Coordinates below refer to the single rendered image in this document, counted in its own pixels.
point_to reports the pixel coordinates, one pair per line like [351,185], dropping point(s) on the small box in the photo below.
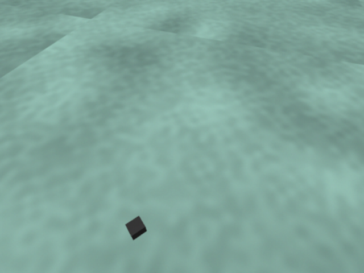
[136,227]

